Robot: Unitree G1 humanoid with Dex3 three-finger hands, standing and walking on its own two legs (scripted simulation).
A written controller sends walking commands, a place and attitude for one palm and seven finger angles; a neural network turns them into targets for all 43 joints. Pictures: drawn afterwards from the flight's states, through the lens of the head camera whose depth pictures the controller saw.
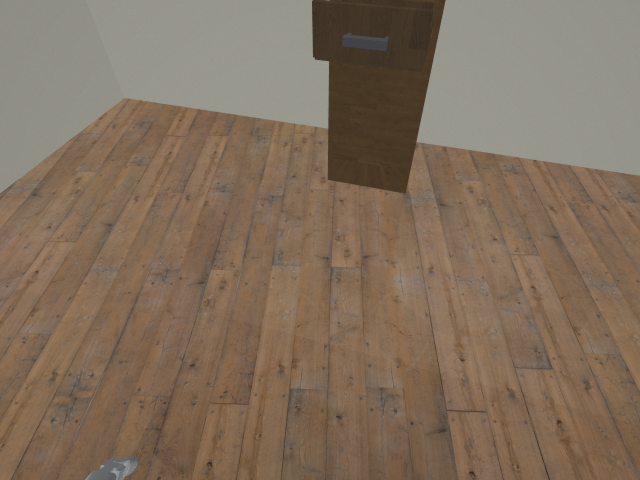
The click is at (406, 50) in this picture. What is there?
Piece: drawer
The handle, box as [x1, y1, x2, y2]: [342, 33, 388, 50]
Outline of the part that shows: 343,36 343,46 380,50 386,49 388,37 386,36 384,38 357,36 352,35 351,33 344,34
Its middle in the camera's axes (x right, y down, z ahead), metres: +0.13 -0.58 +1.13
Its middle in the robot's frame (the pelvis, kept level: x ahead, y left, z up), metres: +1.25 -0.08 +0.04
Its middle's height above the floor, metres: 0.81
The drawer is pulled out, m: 0.30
